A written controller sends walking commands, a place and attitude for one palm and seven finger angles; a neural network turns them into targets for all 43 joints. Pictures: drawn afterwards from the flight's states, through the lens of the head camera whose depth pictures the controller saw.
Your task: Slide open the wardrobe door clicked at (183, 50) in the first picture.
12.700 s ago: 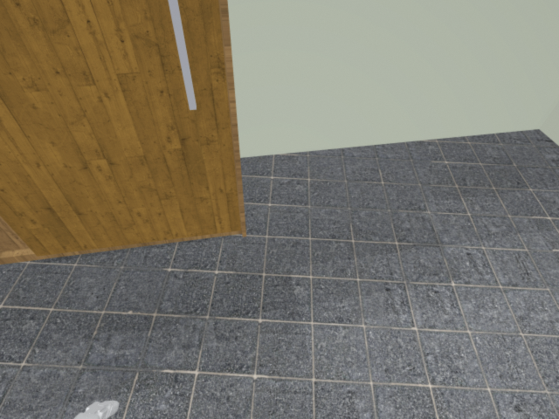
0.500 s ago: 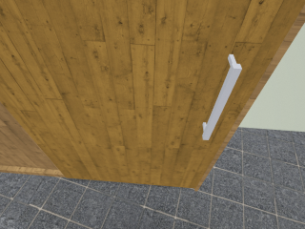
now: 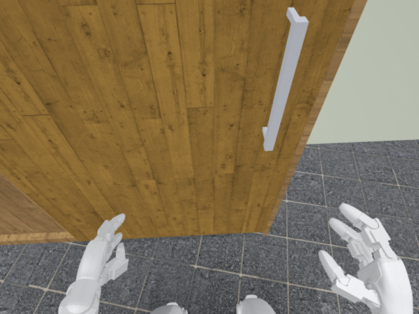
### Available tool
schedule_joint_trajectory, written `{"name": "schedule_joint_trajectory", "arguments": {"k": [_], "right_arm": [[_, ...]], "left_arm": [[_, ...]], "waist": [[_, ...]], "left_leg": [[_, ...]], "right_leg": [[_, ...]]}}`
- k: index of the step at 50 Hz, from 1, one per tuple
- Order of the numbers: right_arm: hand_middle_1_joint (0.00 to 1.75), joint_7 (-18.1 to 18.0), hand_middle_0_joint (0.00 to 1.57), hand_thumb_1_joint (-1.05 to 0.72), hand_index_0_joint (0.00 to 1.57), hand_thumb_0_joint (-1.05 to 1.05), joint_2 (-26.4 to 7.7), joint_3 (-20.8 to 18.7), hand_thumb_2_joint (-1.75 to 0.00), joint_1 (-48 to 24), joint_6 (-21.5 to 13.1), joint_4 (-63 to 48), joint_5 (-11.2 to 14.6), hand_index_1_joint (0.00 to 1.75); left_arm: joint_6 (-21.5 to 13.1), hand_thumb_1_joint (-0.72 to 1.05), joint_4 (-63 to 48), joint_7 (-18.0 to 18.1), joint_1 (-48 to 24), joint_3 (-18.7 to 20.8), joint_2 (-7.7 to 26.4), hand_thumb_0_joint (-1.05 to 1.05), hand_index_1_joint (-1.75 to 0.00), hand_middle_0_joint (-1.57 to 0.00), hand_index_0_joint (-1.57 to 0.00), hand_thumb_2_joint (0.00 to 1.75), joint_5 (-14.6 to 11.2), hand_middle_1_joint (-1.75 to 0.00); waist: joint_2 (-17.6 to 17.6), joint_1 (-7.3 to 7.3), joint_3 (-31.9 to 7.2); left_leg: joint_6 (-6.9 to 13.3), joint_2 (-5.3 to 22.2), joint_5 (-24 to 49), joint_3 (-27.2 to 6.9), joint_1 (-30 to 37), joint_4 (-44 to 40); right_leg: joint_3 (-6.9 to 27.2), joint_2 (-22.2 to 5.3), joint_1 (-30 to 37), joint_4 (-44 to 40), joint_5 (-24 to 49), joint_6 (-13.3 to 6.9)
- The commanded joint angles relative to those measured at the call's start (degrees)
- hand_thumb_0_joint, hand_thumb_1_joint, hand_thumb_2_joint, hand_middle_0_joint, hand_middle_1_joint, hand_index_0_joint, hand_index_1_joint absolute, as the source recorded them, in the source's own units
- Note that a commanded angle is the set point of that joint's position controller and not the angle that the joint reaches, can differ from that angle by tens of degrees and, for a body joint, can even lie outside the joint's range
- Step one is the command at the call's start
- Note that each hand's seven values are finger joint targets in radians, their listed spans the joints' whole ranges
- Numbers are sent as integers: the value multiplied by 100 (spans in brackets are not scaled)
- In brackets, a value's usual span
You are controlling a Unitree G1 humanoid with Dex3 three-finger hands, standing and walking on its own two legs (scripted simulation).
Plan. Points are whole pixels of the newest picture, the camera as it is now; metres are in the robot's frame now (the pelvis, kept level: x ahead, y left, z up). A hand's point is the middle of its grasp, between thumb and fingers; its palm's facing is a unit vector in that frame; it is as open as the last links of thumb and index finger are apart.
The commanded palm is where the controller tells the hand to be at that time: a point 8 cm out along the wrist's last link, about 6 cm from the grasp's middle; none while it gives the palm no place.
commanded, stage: raise the hand with hooked fingers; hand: right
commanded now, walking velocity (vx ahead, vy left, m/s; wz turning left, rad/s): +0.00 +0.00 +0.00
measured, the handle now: (278, 91) +0.50 -0.14 +0.16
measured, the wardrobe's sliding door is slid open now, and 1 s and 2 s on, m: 0.00 0.00 0.00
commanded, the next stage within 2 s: move the hooked fingers beside the handle in 1.56 s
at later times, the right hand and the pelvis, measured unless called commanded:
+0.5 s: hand (369, 216) +0.25 -0.24 +0.11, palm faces +0.00 +1.00 -0.07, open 12.3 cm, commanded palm +0.23 -0.30 +0.12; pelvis +0.02 -0.02 +0.04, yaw +1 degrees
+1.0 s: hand out of the picture +0.29 -0.30 +0.18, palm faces +0.04 +1.00 -0.07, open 14.0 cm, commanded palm +0.27 -0.35 +0.18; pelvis +0.02 -0.03 +0.06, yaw +1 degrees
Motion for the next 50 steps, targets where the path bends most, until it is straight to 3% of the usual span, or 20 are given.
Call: {"name": "schedule_joint_trajectory", "arguments": {"k": [1,4,5,7,10,14,15,17,20,23,25,29,31,33,39,42,46,50], "right_arm": [[72,548,25,-25,25,0,-924,-156,-62,-1449,-55,-1063,188,72],[76,728,25,-18,25,0,-1120,-655,-59,-1215,636,-739,429,76],[78,706,25,-15,25,0,-1222,-912,-58,-1035,822,-570,504,78],[81,598,26,-11,26,0,-1234,-1113,-56,-1064,921,-911,599,81],[86,434,26,-4,26,0,-1211,-1267,-53,-877,845,-853,636,86],[92,491,27,6,27,0,-1128,-1130,-49,-987,653,-821,573,92],[93,538,27,8,27,0,-1211,-1179,-48,-1091,656,-793,585,93],[96,646,27,13,27,0,-1264,-1203,-46,-1167,663,-845,600,96],[100,690,28,20,28,0,-1464,-1309,-43,-1493,726,-953,624,100],[105,680,28,27,28,0,-1519,-1361,-40,-1699,791,-1074,649,105],[108,670,29,31,29,0,-1660,-1474,-38,-1820,888,-954,649,108],[114,789,29,41,29,0,-1725,-1568,-34,-2057,1153,-773,688,114],[117,889,30,45,30,0,-1766,-1606,-32,-2210,1324,-598,718,117],[120,970,30,50,30,0,-1878,-1621,-30,-2564,1440,-742,704,120],[120,1156,30,50,30,0,-2117,-1828,-30,-3177,1808,-290,747,120],[120,1232,30,50,30,0,-2325,-1938,-30,-3572,1894,-335,731,120],[120,1324,30,50,30,0,-2547,-2105,-30,-3832,1997,-107,734,120],[120,1427,30,50,30,0,-2802,-2303,-30,-3962,2116,271,748,120]], "left_arm": [[-320,90,-472,209,79,148,744,0,-30,-20,-20,90,-110,-30],[-330,90,-494,283,-1,133,709,0,-30,-20,-20,90,-169,-30],[-328,90,-469,291,-58,131,680,0,-30,-20,-20,90,-167,-30],[-356,90,-459,272,-95,126,618,0,-30,-20,-20,90,-145,-30],[-418,90,-360,236,-85,144,578,0,-30,-20,-20,90,-94,-30],[-523,90,-248,198,68,190,663,0,-30,-20,-20,90,-114,-30],[-538,90,-242,202,89,194,705,0,-30,-20,-20,90,-106,-30],[-583,90,-233,217,138,210,746,0,-30,-20,-20,90,-139,-30],[-632,90,-195,256,178,197,796,0,-30,-20,-20,90,-156,-30],[-676,90,-185,277,182,168,798,0,-30,-20,-20,90,-167,-30],[-658,90,-157,293,196,148,838,0,-30,-20,-20,90,-159,-30],[-628,90,-185,307,154,114,838,0,-30,-20,-20,90,-181,-30],[-589,90,-190,313,150,83,852,0,-30,-20,-20,90,-187,-30],[-585,90,-208,327,104,67,853,0,-30,-20,-20,90,-195,-30],[-513,90,-192,401,7,-19,853,0,-30,-20,-20,90,-210,-30],[-493,90,-195,427,-24,-49,833,0,-30,-20,-20,90,-214,-30],[-494,90,-164,453,-53,-92,833,0,-30,-20,-20,90,-212,-30],[-484,90,-111,463,-32,-95,871,0,-30,-20,-20,90,-218,-30]], "waist": [[-349,617,-582],[-32,339,-901],[-105,203,-972],[-150,114,-1195],[81,54,-1024],[-40,203,-796],[125,208,-785],[-152,203,-868],[-205,217,-812],[-491,199,-845],[-393,179,-736],[-533,163,-724],[-404,166,-654],[-604,163,-778],[-402,179,-488],[-561,160,-699],[-606,132,-667],[-414,91,-626]], "left_leg": [[-218,-42,-80,-970,247,-1647],[-279,50,-58,-1030,865,-1937],[-257,48,77,-1016,1083,-1947],[-280,81,595,-901,1347,-1914],[-279,41,1186,-772,1505,-1870],[-294,7,1313,-646,1272,-1915],[-287,4,1349,-660,1356,-1934],[-281,14,1409,-667,1389,-1982],[-248,-20,1436,-581,1429,-2038],[-223,-32,1586,-494,1493,-2074],[-203,-61,1622,-458,1560,-2123],[-203,-61,1943,-415,1690,-2215],[-196,-74,2093,-415,1818,-2289],[-194,-80,2130,-401,1855,-2331],[-193,-105,1865,-389,1881,-2578],[-176,-93,1990,-424,2059,-2674],[-166,-91,1930,-432,2147,-2803],[-163,-91,2022,-447,2278,-2919]], "right_leg": [[130,102,636,-1064,298,-168],[98,133,723,-1305,527,-157],[101,144,753,-1371,669,-145],[97,132,997,-1529,1026,-135],[112,110,1097,-1675,1378,-122],[59,109,1337,-1818,1391,-127],[76,107,1330,-1830,1437,-138],[36,119,1507,-1905,1466,-133],[81,97,1732,-2037,1514,-135],[117,96,2045,-2202,1638,-112],[159,73,2086,-2293,1687,-106],[163,73,2360,-2433,1938,-81],[165,75,2414,-2496,2035,-82],[205,64,2621,-2566,2139,-71],[281,54,2703,-2802,1838,-77],[281,62,2964,-2874,2005,-87],[303,56,3071,-3000,1958,-85],[289,55,3082,-3066,2044,-108]]}}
